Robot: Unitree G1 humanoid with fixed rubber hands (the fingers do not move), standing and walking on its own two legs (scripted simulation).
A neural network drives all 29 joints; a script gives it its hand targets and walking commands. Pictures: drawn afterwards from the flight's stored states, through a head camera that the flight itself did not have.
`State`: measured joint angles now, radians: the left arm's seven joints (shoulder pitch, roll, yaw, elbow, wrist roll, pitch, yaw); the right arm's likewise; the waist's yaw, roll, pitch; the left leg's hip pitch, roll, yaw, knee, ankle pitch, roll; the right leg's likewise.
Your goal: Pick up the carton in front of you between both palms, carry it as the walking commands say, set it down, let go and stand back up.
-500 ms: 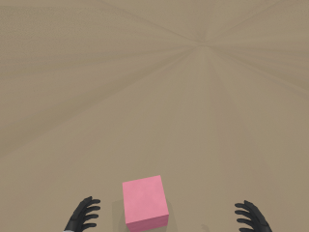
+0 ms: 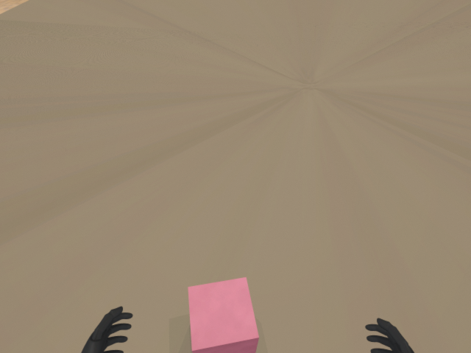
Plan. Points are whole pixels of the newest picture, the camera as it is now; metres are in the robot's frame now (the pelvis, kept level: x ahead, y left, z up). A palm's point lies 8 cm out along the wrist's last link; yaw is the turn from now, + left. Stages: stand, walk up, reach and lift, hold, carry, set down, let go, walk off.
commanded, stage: stand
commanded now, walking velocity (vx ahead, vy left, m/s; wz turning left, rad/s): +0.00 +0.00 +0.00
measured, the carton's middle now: (222, 323) +0.39 +0.08 -0.65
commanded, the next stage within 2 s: none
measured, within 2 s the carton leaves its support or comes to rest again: neither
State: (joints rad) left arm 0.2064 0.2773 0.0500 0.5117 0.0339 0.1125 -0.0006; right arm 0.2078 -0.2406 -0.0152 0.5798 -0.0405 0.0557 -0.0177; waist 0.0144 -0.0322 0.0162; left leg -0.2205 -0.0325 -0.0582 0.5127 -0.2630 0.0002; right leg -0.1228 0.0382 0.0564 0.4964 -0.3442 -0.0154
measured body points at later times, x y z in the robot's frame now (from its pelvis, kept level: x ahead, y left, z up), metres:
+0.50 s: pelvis +0.01 +0.03 +0.00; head +0.02 +0.05 +0.45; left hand +0.15 +0.32 -0.11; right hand +0.14 -0.26 -0.09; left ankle +0.01 +0.12 -0.74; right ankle -0.05 -0.11 -0.74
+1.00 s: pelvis -0.01 +0.02 +0.01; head -0.01 +0.03 +0.46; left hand +0.11 +0.32 -0.11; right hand +0.10 -0.29 -0.09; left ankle +0.01 +0.12 -0.74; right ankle -0.05 -0.11 -0.74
